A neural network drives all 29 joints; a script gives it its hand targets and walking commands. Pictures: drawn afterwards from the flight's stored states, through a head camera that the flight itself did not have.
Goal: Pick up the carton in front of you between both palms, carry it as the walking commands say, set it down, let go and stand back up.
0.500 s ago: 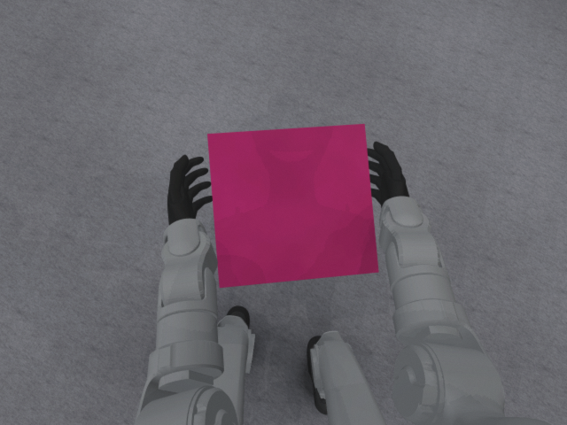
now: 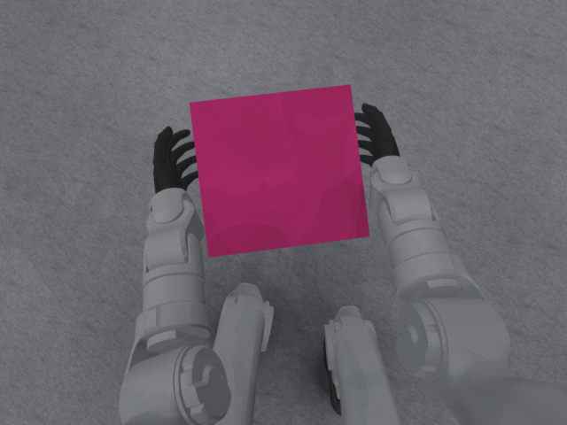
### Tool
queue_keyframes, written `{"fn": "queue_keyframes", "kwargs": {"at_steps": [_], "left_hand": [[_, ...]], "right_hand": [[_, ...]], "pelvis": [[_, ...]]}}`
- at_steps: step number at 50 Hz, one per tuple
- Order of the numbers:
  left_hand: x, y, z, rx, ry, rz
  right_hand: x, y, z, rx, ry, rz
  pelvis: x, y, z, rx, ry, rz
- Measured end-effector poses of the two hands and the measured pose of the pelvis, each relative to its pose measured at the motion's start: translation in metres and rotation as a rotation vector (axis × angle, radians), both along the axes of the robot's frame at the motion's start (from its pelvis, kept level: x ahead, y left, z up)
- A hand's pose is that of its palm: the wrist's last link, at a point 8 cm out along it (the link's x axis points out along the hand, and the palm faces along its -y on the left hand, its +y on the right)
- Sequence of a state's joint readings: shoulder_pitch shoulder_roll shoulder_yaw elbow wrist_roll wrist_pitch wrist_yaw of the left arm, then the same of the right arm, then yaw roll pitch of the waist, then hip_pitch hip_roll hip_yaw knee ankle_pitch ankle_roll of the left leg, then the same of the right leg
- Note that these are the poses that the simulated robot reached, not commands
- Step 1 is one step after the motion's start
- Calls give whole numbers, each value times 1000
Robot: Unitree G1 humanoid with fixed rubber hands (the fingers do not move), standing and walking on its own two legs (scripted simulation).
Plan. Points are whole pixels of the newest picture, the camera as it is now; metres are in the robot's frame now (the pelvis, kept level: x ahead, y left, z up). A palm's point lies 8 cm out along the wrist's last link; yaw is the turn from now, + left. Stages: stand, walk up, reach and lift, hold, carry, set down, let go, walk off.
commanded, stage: set down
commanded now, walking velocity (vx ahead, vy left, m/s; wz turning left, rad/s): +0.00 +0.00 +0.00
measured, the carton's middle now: (277, 180) +0.46 +0.08 -0.19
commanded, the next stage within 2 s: none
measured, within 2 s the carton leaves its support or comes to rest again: rests again in 1.46 s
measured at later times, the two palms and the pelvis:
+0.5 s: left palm (192, 208) +0.41 +0.23 -0.25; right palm (347, 164) +0.52 -0.04 -0.25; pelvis -0.04 +0.00 -0.11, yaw +0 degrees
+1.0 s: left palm (198, 208) +0.42 +0.24 -0.31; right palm (337, 168) +0.54 -0.03 -0.33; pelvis -0.03 -0.01 -0.15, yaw +2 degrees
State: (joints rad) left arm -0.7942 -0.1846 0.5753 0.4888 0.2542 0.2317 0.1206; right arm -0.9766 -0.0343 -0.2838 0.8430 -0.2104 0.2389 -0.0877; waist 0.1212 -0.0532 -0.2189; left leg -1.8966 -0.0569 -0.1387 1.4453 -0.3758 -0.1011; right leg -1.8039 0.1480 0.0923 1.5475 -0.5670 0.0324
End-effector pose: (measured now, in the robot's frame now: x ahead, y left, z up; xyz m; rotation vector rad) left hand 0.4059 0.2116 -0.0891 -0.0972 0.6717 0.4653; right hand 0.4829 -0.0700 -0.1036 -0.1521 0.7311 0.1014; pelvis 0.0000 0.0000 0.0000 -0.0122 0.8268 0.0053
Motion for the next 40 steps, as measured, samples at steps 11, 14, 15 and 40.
{"fn": "queue_keyframes", "kwargs": {"at_steps": [11, 14, 15, 40], "left_hand": [[-1, 11, -71, -3, 12, 45], [-1, 13, -89, -4, 17, 55], [-2, 14, -95, -5, 19, 58], [8, 29, -209, 18, 96, 92]], "right_hand": [[15, 15, -66, -31, 1, 63], [19, 19, -82, -41, 4, 80], [20, 20, -88, -45, 5, 86], [51, 43, -218, -46, 51, 229]], "pelvis": [[-20, 6, -53, -3, 18, -7], [-27, 6, -67, -3, 15, -9], [-28, 7, -71, -2, 13, -9], [-36, -6, -147, 59, -9, -48]]}}
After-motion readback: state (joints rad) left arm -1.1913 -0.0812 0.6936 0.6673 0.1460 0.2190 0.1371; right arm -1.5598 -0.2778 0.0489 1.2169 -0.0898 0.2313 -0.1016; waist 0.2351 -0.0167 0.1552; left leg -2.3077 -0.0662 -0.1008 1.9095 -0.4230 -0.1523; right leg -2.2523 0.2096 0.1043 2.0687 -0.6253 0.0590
